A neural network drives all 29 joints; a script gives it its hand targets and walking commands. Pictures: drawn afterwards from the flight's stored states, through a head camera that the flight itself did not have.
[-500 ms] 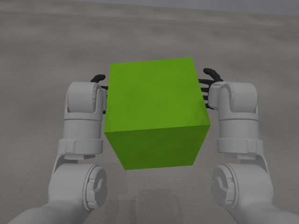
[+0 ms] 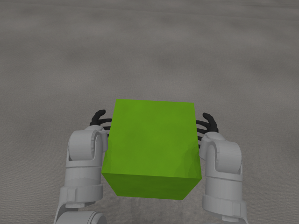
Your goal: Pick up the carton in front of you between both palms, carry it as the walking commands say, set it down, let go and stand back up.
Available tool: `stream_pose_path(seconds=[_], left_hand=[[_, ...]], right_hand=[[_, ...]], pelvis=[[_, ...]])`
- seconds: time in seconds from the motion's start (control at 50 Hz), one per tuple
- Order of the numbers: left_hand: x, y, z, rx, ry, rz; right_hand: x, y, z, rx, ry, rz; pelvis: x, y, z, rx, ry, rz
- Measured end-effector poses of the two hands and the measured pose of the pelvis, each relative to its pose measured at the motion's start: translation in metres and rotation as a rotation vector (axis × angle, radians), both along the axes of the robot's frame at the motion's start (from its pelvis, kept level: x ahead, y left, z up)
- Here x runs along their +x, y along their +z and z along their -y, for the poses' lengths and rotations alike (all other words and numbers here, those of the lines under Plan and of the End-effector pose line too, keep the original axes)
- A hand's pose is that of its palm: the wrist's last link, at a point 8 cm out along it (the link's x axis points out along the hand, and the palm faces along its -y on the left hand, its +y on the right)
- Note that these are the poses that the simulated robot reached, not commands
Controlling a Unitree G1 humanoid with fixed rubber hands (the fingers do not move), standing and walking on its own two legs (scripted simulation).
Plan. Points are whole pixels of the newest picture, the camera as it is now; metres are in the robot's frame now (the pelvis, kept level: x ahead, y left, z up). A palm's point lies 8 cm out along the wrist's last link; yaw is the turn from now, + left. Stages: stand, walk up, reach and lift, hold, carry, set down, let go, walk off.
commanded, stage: carry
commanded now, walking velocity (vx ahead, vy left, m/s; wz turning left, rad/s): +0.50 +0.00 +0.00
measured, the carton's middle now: (152, 153) +0.34 +0.00 -0.03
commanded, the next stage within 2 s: none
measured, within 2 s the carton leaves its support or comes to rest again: neither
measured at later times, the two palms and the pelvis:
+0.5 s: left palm (117, 73) +0.58 +0.13 +0.07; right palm (199, 67) +0.62 -0.15 +0.08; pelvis +0.32 -0.04 +0.00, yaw +4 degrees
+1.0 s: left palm (122, 22) +0.91 +0.15 +0.09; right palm (187, 20) +0.92 -0.14 +0.10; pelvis +0.63 +0.00 +0.00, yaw +0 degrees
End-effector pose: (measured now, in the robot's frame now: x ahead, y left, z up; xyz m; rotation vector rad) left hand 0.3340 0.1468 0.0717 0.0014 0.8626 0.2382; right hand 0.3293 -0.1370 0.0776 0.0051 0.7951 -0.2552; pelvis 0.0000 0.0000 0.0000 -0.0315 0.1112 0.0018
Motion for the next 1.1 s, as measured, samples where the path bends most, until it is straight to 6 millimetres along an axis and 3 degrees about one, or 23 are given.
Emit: stream_pose_path(seconds=[0.06, 0.16, 0.26, 0.34, 0.46, 0.6, 0.7, 0.82, 0.9, 1.0, 1.1], left_hand=[[0.032, 0.004, 0.010, -0.028, -0.022, 0.055], [0.084, 0.009, 0.024, -0.016, -0.032, 0.140], [0.143, 0.000, 0.033, 0.019, 0.003, 0.158], [0.171, -0.012, 0.029, 0.035, 0.048, 0.050], [0.222, -0.006, 0.021, 0.035, 0.095, -0.001], [0.320, 0.009, 0.007, 0.024, 0.086, 0.086], [0.401, 0.002, -0.010, 0.001, 0.064, 0.141], [0.467, -0.007, -0.010, -0.009, 0.008, 0.033], [0.514, 0.001, -0.006, -0.004, -0.013, 0.040], [0.578, 0.014, -0.001, 0.001, -0.001, 0.099], [0.646, 0.008, 0.012, 0.013, 0.034, 0.119]], right_hand=[[0.023, 0.010, 0.010, 0.004, -0.056, 0.052], [0.085, 0.025, 0.024, -0.010, -0.033, 0.132], [0.159, 0.011, 0.032, 0.000, 0.025, 0.152], [0.201, -0.006, 0.028, -0.001, 0.083, 0.046], [0.265, -0.003, 0.019, -0.009, 0.137, -0.002], [0.355, 0.014, 0.005, -0.016, 0.117, 0.084], [0.427, 0.014, -0.011, -0.042, 0.092, 0.138], [0.480, 0.006, -0.010, -0.051, 0.035, 0.029], [0.522, 0.014, -0.006, -0.041, 0.008, 0.035], [0.589, 0.026, -0.001, -0.036, 0.019, 0.095], [0.666, 0.017, 0.012, -0.025, 0.051, 0.116]], pelvis=[[0.039, 0.002, 0.001, -0.011, 0.001, 0.001], [0.111, -0.006, 0.014, 0.002, -0.003, 0.018], [0.191, -0.030, 0.034, 0.006, 0.033, 0.050], [0.235, -0.021, 0.043, 0.016, 0.054, 0.047], [0.299, -0.005, 0.044, 0.034, 0.062, 0.039], [0.389, -0.008, 0.027, 0.032, 0.059, 0.053], [0.463, -0.027, 0.004, 0.051, 0.026, 0.072], [0.526, -0.009, -0.010, 0.026, -0.005, 0.056], [0.569, -0.002, -0.011, 0.021, -0.001, 0.049], [0.630, -0.001, -0.002, 0.027, 0.000, 0.047], [0.703, -0.017, 0.018, 0.037, 0.014, 0.068]])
